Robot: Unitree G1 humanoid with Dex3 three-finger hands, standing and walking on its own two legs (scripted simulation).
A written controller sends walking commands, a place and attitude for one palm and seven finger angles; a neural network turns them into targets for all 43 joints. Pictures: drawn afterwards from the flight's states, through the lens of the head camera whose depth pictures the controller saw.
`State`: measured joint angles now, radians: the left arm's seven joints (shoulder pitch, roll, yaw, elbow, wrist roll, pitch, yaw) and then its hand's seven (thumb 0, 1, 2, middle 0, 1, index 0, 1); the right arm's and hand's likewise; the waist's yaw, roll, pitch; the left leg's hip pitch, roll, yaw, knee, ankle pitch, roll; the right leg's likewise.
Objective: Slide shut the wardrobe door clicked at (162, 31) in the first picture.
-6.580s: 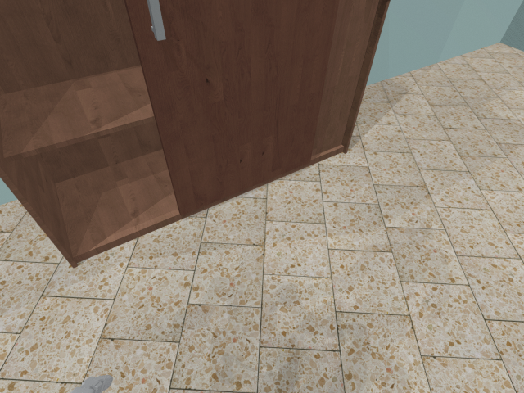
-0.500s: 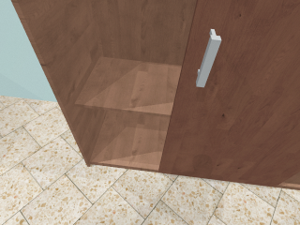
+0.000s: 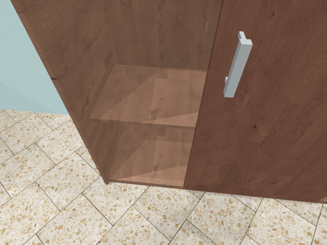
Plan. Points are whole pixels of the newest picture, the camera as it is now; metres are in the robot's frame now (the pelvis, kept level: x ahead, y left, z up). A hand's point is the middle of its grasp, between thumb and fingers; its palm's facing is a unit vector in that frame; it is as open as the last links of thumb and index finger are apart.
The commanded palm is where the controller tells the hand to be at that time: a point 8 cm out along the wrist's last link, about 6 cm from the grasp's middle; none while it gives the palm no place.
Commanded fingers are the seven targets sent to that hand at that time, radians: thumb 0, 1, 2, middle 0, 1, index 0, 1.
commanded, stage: look again from close up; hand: right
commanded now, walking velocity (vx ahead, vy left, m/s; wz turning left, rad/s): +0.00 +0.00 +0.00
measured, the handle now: (234, 65) +0.51 -0.15 +0.19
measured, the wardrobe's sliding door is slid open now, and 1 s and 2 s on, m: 0.48 0.48 0.48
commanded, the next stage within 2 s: raise the hand with hooked fingers in 0.74 s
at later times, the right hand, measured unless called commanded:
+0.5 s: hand out of the picture +0.01 -0.17 -0.18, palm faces +0.03 +0.98 -0.20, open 7.4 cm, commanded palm none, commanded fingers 0.00 -0.90 -0.90 0.20 0.30 0.20 0.30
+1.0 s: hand (257, 240) +0.16 -0.20 -0.05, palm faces +0.26 +0.93 -0.25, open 7.4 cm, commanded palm +0.12 -0.23 -0.04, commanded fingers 0.00 -0.69 -0.81 0.22 0.44 0.22 0.44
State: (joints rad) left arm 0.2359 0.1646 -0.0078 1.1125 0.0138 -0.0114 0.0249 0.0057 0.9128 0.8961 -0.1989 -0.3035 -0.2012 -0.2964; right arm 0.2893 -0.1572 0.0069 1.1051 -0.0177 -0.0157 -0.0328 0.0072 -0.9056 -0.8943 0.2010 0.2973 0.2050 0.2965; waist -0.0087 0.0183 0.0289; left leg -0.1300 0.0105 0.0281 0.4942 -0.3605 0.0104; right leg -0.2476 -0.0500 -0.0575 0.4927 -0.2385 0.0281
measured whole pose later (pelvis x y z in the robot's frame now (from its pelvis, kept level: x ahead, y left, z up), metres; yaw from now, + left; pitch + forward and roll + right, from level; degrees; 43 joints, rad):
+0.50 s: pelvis +0.02 +0.00 +0.00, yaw +0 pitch +0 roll -1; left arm 0.24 0.16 -0.01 1.13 0.01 -0.01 0.03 0.01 0.92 0.90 -0.20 -0.30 -0.20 -0.30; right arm 0.29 -0.16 0.00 1.12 -0.02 -0.02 -0.04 0.01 -0.91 -0.89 0.20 0.30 0.20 0.30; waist -0.01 0.02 0.02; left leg -0.09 0.01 0.03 0.46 -0.37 0.01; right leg -0.21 -0.05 -0.06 0.47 -0.26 0.04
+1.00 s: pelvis +0.01 +0.00 +0.00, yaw -2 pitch +1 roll -2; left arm 0.31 0.21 0.02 0.88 -0.04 -0.24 0.09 0.01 0.91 0.90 -0.20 -0.30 -0.20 -0.30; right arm 0.47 -0.18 -0.03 0.19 0.12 -0.02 -0.13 0.04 -0.91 -0.88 0.20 0.32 0.21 0.32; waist 0.00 -0.03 -0.01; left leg -0.19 0.05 0.06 0.60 -0.40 0.01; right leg -0.28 -0.01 -0.05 0.51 -0.25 0.02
